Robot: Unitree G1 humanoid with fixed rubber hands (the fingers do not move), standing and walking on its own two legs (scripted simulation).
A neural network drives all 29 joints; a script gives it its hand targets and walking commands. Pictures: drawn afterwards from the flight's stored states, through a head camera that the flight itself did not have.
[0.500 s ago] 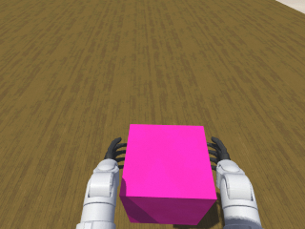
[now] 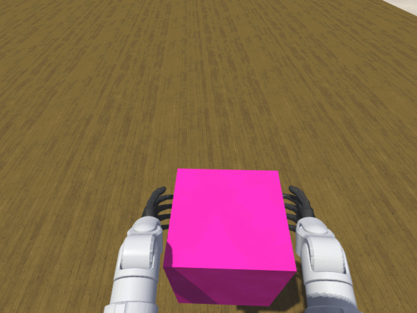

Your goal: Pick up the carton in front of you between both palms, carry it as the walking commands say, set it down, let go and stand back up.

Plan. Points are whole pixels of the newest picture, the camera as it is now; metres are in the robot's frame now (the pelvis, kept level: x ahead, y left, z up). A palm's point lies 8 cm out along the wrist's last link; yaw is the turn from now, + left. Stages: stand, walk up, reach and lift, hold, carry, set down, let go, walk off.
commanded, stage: carry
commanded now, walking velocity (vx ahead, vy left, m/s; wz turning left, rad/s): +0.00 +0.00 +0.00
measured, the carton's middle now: (225, 240) +0.29 +0.00 -0.04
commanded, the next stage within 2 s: hold in 0.20 s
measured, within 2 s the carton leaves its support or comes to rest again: neither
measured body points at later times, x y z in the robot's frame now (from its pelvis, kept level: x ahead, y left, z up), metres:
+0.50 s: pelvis -0.01 -0.02 +0.01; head -0.02 -0.04 +0.46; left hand +0.24 +0.19 +0.03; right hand +0.32 -0.10 +0.04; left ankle -0.06 +0.08 -0.73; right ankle +0.10 -0.16 -0.73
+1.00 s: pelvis -0.03 -0.08 -0.02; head +0.09 -0.06 +0.41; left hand +0.30 +0.18 -0.07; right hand +0.36 -0.11 -0.07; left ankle -0.06 +0.08 -0.73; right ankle +0.09 -0.16 -0.73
